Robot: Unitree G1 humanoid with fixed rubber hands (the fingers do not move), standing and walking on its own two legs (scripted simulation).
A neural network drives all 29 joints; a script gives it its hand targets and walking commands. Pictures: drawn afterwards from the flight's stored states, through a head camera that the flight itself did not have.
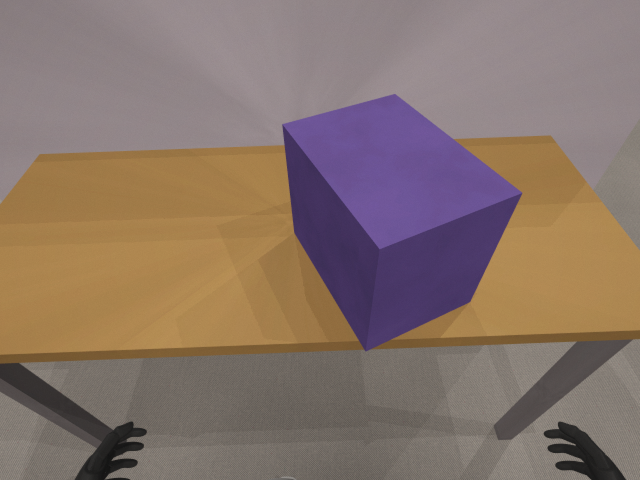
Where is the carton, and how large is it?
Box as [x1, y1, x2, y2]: [282, 94, 521, 351]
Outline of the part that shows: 395,94 282,124 294,232 365,351 452,310 470,300 521,194 519,190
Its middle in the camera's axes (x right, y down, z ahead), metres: +0.09 -0.04 +0.59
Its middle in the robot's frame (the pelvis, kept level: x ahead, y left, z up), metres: +0.48 -0.06 +0.06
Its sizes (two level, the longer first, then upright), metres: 0.270 0.193 0.229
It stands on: a table, 0.70 m high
